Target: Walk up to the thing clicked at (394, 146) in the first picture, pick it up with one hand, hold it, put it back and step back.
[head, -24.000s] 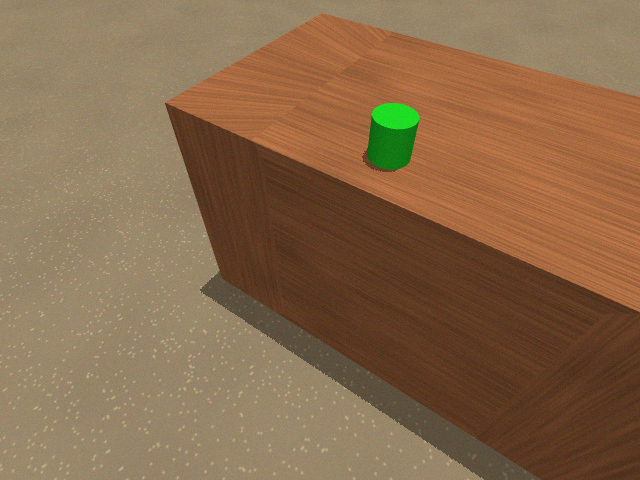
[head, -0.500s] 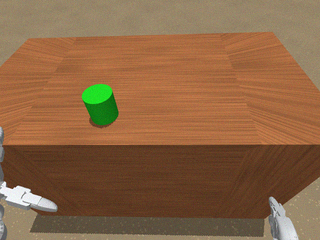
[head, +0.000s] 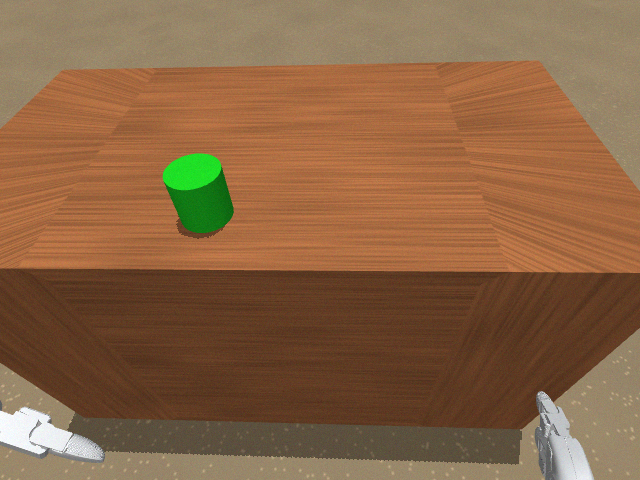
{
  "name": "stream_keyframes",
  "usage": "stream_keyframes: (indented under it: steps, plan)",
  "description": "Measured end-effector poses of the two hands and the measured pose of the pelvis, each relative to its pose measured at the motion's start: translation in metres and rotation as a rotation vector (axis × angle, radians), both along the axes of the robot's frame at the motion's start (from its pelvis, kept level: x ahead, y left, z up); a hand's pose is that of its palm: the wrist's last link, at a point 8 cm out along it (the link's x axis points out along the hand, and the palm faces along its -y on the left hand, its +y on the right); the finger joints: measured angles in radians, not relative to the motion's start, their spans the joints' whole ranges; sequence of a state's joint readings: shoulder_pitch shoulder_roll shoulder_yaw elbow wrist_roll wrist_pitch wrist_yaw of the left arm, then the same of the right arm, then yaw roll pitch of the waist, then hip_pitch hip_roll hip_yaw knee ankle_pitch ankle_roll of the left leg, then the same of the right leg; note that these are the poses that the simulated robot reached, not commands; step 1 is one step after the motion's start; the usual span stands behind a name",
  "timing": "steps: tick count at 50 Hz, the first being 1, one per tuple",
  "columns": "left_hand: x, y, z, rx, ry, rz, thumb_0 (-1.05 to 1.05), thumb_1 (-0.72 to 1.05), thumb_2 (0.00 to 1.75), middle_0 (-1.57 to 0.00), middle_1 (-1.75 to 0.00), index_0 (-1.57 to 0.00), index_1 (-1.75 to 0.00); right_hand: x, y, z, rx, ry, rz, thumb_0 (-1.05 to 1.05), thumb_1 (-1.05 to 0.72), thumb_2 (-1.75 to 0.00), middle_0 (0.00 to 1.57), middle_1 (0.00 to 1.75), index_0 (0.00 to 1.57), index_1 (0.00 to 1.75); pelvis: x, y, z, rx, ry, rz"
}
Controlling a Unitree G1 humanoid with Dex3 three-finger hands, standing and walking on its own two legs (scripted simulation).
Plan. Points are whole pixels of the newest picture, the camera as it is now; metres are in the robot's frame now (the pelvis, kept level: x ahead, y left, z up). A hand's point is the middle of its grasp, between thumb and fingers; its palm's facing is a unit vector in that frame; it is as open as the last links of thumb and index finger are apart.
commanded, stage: home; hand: left
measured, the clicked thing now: (200, 193) +0.52 +0.23 +0.05
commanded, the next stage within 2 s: none
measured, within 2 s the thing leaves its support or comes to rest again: neither
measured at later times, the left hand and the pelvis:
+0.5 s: hand (160, 436) +0.18 +0.22 -0.04, palm faces +0.14 -0.96 -0.24, open 17.5 cm; pelvis +0.01 +0.02 +0.00, yaw +0 degrees
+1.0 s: hand (196, 429) +0.20 +0.19 -0.08, palm faces +0.09 -0.96 -0.25, open 17.6 cm; pelvis +0.03 +0.02 -0.02, yaw -1 degrees
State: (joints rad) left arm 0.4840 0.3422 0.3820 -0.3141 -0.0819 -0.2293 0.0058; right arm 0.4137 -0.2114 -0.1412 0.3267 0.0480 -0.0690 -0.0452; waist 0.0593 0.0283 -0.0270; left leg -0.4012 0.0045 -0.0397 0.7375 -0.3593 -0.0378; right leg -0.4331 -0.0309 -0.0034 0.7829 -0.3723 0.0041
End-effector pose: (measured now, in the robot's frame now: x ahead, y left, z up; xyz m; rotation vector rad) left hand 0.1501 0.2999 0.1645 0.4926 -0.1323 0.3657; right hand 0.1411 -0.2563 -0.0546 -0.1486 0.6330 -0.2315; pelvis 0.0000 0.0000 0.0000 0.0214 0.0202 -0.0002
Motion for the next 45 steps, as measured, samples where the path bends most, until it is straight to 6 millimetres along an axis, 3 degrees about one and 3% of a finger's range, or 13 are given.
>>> stream_keyframes:
  steps: [5, 8, 14, 16, 24, 30, 33, 40, 45]
  plan:
    - [0.000, 0.014, -0.002, 0.009, -0.007, 0.026, -0.01, -0.57, 0.05, -0.07, -0.06, -0.07, -0.06, 0.004, -0.004, 0.007, -0.029, -0.026, -0.017, -0.01, 0.41, -0.13, 0.08, 0.09, 0.08, 0.08, 0.002, 0.004, 0.001, -0.004, -0.001, -0.002]
    - [0.001, 0.017, -0.018, -0.037, 0.023, 0.041, -0.01, -0.57, 0.05, -0.07, -0.06, -0.07, -0.06, 0.008, 0.006, 0.006, -0.015, -0.028, 0.002, -0.01, 0.28, -0.24, 0.10, 0.12, 0.09, 0.11, 0.003, 0.006, 0.001, -0.004, 0.000, -0.004]
    - [0.005, -0.008, -0.085, -0.230, 0.201, 0.004, -0.01, -0.54, 0.07, -0.06, -0.06, -0.06, -0.06, 0.023, 0.058, -0.002, 0.081, -0.026, 0.100, -0.01, -0.04, -0.42, 0.12, 0.16, 0.12, 0.16, 0.004, 0.011, 0.001, -0.008, 0.020, -0.002]
    - [0.003, -0.018, -0.108, -0.280, 0.287, -0.012, -0.01, -0.53, 0.07, -0.06, -0.06, -0.06, -0.06, 0.026, 0.067, -0.002, 0.092, -0.028, 0.115, -0.01, -0.14, -0.47, 0.13, 0.18, 0.13, 0.17, 0.006, 0.013, 0.000, -0.010, 0.028, -0.001]
    - [0.000, -0.033, -0.169, -0.363, 0.544, -0.023, -0.01, -0.55, 0.06, -0.06, -0.06, -0.06, -0.06, 0.024, 0.043, -0.002, -0.006, 0.013, 0.061, 0.00, -0.55, -0.70, 0.17, 0.24, 0.17, 0.24, 0.014, 0.019, -0.003, -0.017, 0.059, -0.005]
    - [0.015, -0.064, -0.215, -0.443, 0.684, -0.088, -0.01, -0.54, 0.06, -0.06, -0.06, -0.06, -0.06, 0.028, 0.053, -0.002, -0.005, 0.013, 0.077, 0.01, -0.78, -0.83, 0.19, 0.28, 0.19, 0.27, 0.015, 0.018, -0.008, -0.020, 0.091, -0.008]
    - [0.021, -0.070, -0.221, -0.455, 0.706, -0.094, -0.01, -0.54, 0.06, -0.06, -0.06, -0.06, -0.06, 0.029, 0.055, 0.000, -0.006, 0.003, 0.079, 0.01, -0.83, -0.86, 0.20, 0.29, 0.20, 0.28, 0.018, 0.017, -0.009, -0.024, 0.095, -0.013]
    - [0.026, -0.052, -0.212, -0.395, 0.687, -0.020, -0.01, -0.56, 0.04, -0.06, -0.05, -0.06, -0.05, 0.025, 0.042, -0.026, -0.020, 0.111, 0.047, 0.01, -0.88, -0.89, 0.20, 0.30, 0.20, 0.29, 0.025, 0.017, -0.013, -0.037, 0.094, -0.011]
    - [0.026, -0.056, -0.215, -0.374, 0.727, -0.016, -0.01, -0.57, 0.04, -0.05, -0.05, -0.05, -0.05, 0.022, 0.036, -0.039, -0.018, 0.151, 0.029, 0.01, -0.89, -0.90, 0.20, 0.30, 0.20, 0.30, 0.026, 0.018, -0.016, -0.038, 0.103, -0.013]
